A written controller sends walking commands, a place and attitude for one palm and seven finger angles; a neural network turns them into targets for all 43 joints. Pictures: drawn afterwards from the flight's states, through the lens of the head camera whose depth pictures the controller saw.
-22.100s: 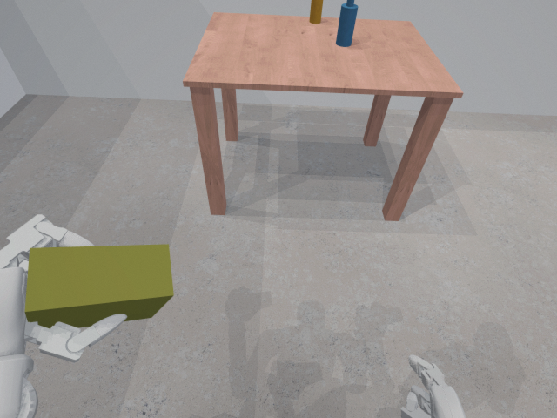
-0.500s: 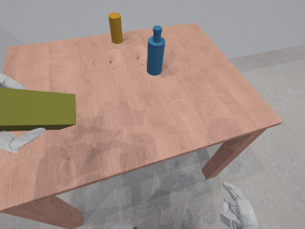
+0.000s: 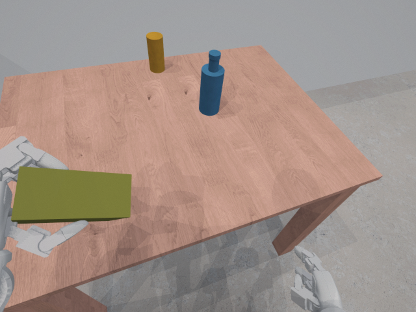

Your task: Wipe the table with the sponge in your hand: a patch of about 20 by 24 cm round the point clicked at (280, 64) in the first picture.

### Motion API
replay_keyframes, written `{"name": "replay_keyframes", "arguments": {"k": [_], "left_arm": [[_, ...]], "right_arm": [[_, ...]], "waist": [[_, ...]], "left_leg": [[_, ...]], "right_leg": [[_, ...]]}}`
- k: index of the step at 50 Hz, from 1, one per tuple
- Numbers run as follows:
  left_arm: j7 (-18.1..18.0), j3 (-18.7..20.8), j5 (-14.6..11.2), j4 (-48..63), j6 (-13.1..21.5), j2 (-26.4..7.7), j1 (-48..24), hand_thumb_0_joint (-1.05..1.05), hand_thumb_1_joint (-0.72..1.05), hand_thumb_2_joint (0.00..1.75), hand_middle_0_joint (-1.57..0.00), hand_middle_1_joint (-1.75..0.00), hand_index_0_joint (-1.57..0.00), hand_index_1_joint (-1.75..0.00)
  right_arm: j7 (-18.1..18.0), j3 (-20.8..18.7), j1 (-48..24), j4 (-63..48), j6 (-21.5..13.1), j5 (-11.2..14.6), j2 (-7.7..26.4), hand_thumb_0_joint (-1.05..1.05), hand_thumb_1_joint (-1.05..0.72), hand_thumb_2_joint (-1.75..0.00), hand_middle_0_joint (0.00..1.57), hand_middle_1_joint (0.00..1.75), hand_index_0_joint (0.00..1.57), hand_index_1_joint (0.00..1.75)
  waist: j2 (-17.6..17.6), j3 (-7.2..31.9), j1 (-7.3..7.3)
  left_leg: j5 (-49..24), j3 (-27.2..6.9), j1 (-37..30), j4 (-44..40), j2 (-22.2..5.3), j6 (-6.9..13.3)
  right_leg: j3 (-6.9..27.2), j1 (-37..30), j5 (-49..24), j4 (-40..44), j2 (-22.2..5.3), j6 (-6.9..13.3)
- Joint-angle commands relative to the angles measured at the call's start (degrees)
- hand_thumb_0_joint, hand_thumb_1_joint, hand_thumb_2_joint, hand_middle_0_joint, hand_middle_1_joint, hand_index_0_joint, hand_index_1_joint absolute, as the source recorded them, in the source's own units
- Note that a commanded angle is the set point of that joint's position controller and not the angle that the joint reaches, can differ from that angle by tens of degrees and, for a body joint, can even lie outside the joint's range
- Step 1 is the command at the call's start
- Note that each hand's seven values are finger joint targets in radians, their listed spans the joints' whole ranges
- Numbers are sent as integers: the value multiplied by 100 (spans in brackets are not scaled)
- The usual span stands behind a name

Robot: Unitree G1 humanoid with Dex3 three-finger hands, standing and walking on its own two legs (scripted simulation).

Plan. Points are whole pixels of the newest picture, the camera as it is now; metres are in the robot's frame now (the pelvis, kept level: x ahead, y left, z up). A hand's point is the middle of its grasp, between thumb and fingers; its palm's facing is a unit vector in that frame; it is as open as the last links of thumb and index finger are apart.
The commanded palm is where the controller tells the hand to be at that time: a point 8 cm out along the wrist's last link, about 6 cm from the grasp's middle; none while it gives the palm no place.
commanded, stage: look again from close up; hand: left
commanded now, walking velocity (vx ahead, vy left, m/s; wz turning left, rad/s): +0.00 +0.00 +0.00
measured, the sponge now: (89, 199) +0.24 +0.21 +0.14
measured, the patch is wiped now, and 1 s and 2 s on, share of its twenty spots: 0.00 0.00 0.00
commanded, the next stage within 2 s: come to a stop and stand still in 0.38 s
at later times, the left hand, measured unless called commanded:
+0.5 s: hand (64, 211) +0.21 +0.22 +0.15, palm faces +0.33 -0.86 -0.39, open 10.1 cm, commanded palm +0.15 +0.26 +0.18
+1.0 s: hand (56, 210) +0.21 +0.24 +0.15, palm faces +0.34 -0.84 -0.42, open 10.1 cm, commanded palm +0.15 +0.27 +0.18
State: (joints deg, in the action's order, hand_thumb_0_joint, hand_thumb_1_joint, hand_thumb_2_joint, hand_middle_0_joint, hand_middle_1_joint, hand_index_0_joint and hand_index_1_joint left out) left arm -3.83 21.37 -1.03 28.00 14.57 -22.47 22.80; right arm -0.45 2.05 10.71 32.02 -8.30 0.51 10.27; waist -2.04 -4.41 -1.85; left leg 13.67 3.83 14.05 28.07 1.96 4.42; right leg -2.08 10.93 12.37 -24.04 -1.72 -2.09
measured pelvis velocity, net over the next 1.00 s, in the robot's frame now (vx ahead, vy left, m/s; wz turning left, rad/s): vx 0.00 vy -0.02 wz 0.01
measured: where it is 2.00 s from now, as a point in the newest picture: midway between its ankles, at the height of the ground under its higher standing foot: outside the picture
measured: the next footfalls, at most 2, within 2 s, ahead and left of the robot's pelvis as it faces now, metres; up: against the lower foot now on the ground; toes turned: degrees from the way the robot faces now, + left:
none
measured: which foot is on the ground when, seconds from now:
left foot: down 0.00-1.00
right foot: down 0.00-1.00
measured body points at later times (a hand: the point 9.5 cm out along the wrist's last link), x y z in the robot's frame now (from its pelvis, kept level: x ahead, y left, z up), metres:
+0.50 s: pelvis -0.01 -0.02 +0.00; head +0.01 +0.00 +0.45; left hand +0.19 +0.27 +0.18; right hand +0.16 -0.24 -0.07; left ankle +0.02 +0.06 -0.74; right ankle +0.00 -0.15 -0.74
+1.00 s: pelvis +0.00 -0.02 +0.00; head +0.03 +0.01 +0.45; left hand +0.19 +0.28 +0.17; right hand +0.17 -0.23 -0.07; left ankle +0.02 +0.06 -0.74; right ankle +0.00 -0.15 -0.74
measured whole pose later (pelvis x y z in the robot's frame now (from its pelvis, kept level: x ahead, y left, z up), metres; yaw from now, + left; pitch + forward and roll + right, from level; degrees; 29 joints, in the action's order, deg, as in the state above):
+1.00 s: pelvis +0.00 -0.02 +0.00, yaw +1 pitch +0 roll -1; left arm -3.8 20.1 -1.7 24.5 16.1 -23.5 24.2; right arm -1.8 1.2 13.4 34.8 -10.9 0.5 10.5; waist -2.5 -3.8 -2.1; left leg 12.6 2.8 14.4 27.1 1.7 3.5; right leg -3.1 11.8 12.6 -24.8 -1.4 -1.1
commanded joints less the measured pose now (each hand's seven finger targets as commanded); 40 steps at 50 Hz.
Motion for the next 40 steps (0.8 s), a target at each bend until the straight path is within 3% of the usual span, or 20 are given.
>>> {"name": "replay_keyframes", "arguments": {"k": [1,5,6,10,11,15,16,20,21,25,26,30,31,32,33,34,35,36,38,40], "left_arm": [[-126,440,-128,946,278,-689,-412,0,10,130,-120,-160,-120,-160],[-176,690,-100,1250,268,-1039,-518,0,10,130,-120,-160,-120,-160],[-132,414,-145,1115,281,-741,-494,0,10,130,-120,-160,-120,-160],[-183,610,-112,1123,257,-966,-459,0,10,130,-120,-160,-120,-160],[-148,406,-146,977,263,-725,-424,0,10,130,-120,-160,-120,-160],[-179,562,-121,913,236,-916,-415,0,10,130,-120,-160,-120,-160],[-144,321,-148,831,243,-659,-425,0,10,130,-120,-160,-120,-160],[-184,576,-132,977,232,-958,-349,0,10,130,-120,-160,-120,-160],[-150,364,-166,888,244,-723,-336,0,10,130,-120,-160,-120,-160],[-200,572,-137,1074,244,-981,-316,0,10,130,-120,-160,-120,-160],[-183,446,-160,1008,262,-817,-296,0,10,130,-120,-160,-120,-160],[-208,611,-144,1052,245,-1000,-195,0,10,130,-120,-160,-120,-160],[-220,3689,712,2440,762,-5344,-6030,0,10,130,-120,-160,-120,-160],[16,1364,97,-1051,484,-1717,-2604,0,10,130,-120,-160,-120,-160],[71,836,-79,-1067,440,-1024,-1157,0,10,130,-120,-160,-120,-160],[84,461,-209,-99,514,-837,-955,0,10,130,-120,-160,-120,-160],[73,190,-304,159,529,-392,-393,0,10,130,-120,-160,-120,-160],[27,185,-242,675,536,-591,-369,0,10,130,-120,-160,-120,-160],[-81,343,-210,933,531,-790,-112,0,10,130,-120,-160,-120,-160],[-190,670,-213,970,498,-1049,42,0,10,130,-120,-160,-120,-160]], "right_arm": [[-120,-290,-323,-820,-153,17,801,0,-90,-90,20,30,20,30],[-164,-279,-452,-914,-173,42,778,0,-90,-90,20,30,20,30],[-165,-259,-394,-914,-150,8,785,0,-90,-90,20,30,20,30],[-183,-281,-416,-918,-212,43,794,0,-90,-90,20,30,20,30],[-185,-260,-365,-900,-185,6,779,0,-90,-90,20,30,20,30],[-200,-290,-419,-881,-221,43,813,0,-90,-90,20,30,20,30],[-196,-267,-355,-867,-196,5,793,0,-90,-90,20,30,20,30],[-212,-305,-419,-867,-233,44,823,0,-90,-90,20,30,20,30],[-209,-275,-364,-865,-215,14,803,0,-90,-90,20,30,20,30],[-226,-311,-423,-862,-253,50,831,0,-90,-90,20,30,20,30],[-227,-302,-355,-838,-243,12,828,0,-90,-90,20,30,20,30],[-229,-334,-390,-829,-273,49,845,0,-90,-90,20,30,20,30],[-181,-330,294,-616,-452,-334,975,0,-90,-90,20,30,20,30],[-207,-147,-140,-316,-384,-105,371,0,-90,-90,20,30,20,30],[-195,-465,-22,-683,-507,-55,866,0,-90,-90,20,30,20,30],[-118,-469,18,-674,-501,-24,895,0,-90,-90,20,30,20,30],[-24,-444,-240,-681,-556,56,818,0,-90,-90,20,30,20,30],[29,-457,-242,-742,-561,29,908,0,-90,-90,20,30,20,30],[53,-439,-279,-755,-576,23,882,0,-90,-90,20,30,20,30],[19,-413,-437,-765,-590,63,869,0,-90,-90,20,30,20,30]], "waist": [[784,1037,85],[759,1126,56],[764,1060,70],[695,1036,67],[590,1049,69],[639,979,77],[612,982,86],[560,1054,82],[480,1024,87],[683,1002,87],[597,1029,88],[654,1044,88],[-166,25,-7],[-166,1141,115],[640,1118,-153],[1001,1215,-42],[1412,1308,-52],[1285,1204,-80],[566,1027,-107],[236,958,-89]], "left_leg": [[-900,-786,-267,-826,-802,-563],[-729,-782,-291,-859,-796,-535],[-483,-802,-190,-917,-794,-489],[-332,-795,-157,-901,-757,-446],[-284,-803,-135,-889,-755,-410],[-169,-779,-163,-866,-718,-389],[-152,-772,-131,-844,-711,-352],[-275,-792,-178,-790,-676,-344],[-252,-808,-146,-816,-679,-332],[-88,-806,-139,-824,-676,-326],[-75,-834,-77,-839,-681,-303],[-240,-833,-169,-813,-676,-320],[-334,-448,773,-71,-694,-267],[-701,-646,-206,-316,-370,-256],[-658,-549,-491,-285,-430,-367],[-519,-660,-383,-537,-470,-327],[-502,-705,-424,-771,-591,-264],[-153,-812,-68,-930,-709,-237],[445,-945,495,-1119,-740,-213],[567,-882,459,-1104,-730,-224]], "right_leg": [[95,-243,-724,165,-104,346],[173,-372,-824,182,-127,354],[156,-340,-695,265,-124,346],[239,-386,-743,328,-140,354],[217,-387,-745,403,-161,348],[344,-287,-681,490,-188,363],[318,-289,-683,542,-201,364],[381,-335,-779,535,-215,373],[322,-313,-719,564,-218,365],[395,-272,-576,558,-225,375],[362,-335,-570,564,-225,374],[389,-283,-676,502,-232,381],[648,601,-731,913,-369,107],[630,474,-395,485,-542,529],[1128,295,-435,636,-398,528],[898,-63,-296,427,-395,493],[624,-193,-228,132,-245,449],[499,-335,-131,-21,-182,389],[381,-589,34,-57,-117,315],[309,-487,106,6,-80,267]]}}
